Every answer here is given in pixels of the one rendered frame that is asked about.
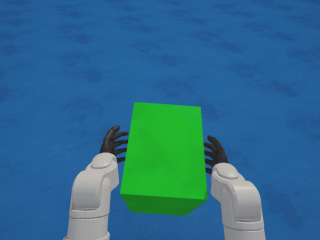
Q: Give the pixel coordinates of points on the left robot hand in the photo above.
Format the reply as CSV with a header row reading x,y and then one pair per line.
x,y
109,145

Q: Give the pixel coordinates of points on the robot right forearm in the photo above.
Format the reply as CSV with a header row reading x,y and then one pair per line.
x,y
241,206

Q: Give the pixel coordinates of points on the robot left forearm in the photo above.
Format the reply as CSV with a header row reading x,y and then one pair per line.
x,y
90,199

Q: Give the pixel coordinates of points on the right robot hand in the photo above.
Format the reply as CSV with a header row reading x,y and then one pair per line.
x,y
218,155

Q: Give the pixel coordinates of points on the carton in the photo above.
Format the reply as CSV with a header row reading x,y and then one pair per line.
x,y
164,170

